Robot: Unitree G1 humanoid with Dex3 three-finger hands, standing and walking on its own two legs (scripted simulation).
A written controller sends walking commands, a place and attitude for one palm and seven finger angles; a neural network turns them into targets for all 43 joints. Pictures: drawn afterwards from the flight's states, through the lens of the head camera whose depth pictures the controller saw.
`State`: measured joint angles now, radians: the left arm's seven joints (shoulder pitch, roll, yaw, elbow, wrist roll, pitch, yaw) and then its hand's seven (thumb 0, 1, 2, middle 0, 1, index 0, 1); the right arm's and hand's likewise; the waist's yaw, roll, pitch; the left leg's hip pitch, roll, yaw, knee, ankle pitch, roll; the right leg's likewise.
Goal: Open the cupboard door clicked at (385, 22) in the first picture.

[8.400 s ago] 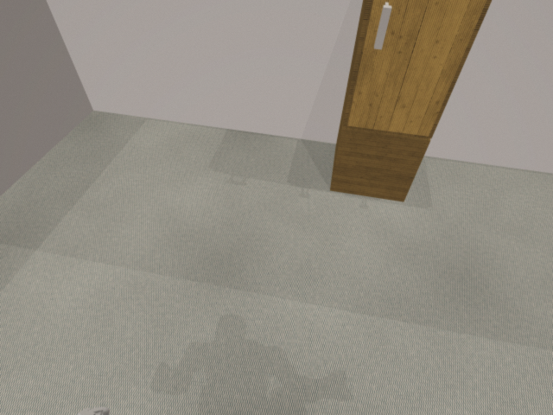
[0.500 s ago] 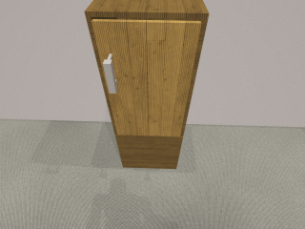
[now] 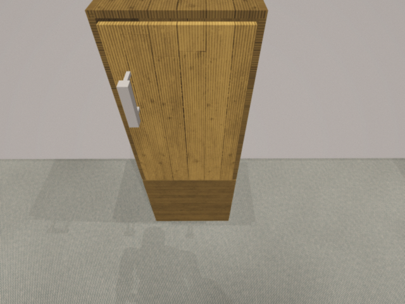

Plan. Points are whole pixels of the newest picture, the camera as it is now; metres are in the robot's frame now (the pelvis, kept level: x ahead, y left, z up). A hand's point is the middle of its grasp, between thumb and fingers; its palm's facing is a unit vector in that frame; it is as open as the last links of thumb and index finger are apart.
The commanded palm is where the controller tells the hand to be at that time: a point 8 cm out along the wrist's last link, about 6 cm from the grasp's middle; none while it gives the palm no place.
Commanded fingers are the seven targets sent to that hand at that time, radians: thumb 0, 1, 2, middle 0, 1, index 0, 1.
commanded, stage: come to a stop and stand still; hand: left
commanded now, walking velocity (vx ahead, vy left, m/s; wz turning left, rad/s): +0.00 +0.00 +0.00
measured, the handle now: (131, 99) +0.56 +0.22 +0.08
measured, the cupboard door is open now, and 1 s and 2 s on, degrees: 0 0 0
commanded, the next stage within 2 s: look again from close up in 0.40 s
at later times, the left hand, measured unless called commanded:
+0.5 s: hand out of the picture +0.03 +0.15 -0.17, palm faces +0.04 -0.98 -0.21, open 7.3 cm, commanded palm none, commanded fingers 0.00 0.90 0.90 -0.20 -0.30 -0.20 -0.30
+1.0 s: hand out of the picture +0.01 +0.15 -0.18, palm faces +0.06 -0.98 -0.18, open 7.3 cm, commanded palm none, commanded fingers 0.00 0.90 0.90 -0.20 -0.30 -0.20 -0.30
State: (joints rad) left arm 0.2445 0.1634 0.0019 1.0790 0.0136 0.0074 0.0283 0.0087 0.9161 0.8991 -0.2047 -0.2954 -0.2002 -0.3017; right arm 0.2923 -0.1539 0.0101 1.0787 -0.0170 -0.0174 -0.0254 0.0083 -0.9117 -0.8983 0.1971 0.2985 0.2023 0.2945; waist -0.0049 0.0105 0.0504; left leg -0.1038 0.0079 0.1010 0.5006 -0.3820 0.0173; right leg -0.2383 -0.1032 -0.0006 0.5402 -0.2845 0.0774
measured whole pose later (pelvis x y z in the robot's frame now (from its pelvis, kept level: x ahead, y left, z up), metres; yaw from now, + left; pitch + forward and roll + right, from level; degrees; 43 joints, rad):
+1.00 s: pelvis +0.01 -0.03 +0.00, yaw +1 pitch +0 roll +0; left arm 0.27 0.16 0.01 1.10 0.01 0.00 0.03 0.01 0.92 0.90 -0.20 -0.30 -0.20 -0.30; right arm 0.29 -0.12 0.00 1.14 -0.02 -0.02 -0.03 0.01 -0.91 -0.90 0.20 0.30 0.20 0.29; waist 0.01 -0.01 0.04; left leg -0.09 0.06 0.07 0.46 -0.36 -0.03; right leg -0.21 -0.06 -0.05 0.50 -0.28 0.04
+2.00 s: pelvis -0.06 -0.04 -0.05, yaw +4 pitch +8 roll -1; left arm 0.24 0.31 0.31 0.08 -0.33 -0.25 -0.36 0.01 0.10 0.56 -0.26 -0.81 -0.26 -0.82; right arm 0.33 -0.23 0.05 0.58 0.03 -0.28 -0.05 0.02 -0.90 -0.90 0.20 0.30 0.21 0.30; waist -0.02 0.03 -0.08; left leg -0.64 0.07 -0.01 0.98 -0.48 -0.04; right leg -0.70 -0.07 -0.08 0.92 -0.37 0.01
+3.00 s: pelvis -0.03 -0.04 -0.01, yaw +3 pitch +4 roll -1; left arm -0.11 0.42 0.46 0.37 -0.34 -0.11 -0.50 -0.01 -0.50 0.30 -0.30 -1.20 -0.30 -1.20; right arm 0.29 -0.29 0.05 0.59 0.04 -0.22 -0.09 0.02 -0.90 -0.90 0.20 0.30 0.20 0.30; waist 0.01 0.03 -0.03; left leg -0.34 0.06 0.02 0.67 -0.40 -0.03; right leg -0.42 -0.06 -0.07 0.65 -0.30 0.02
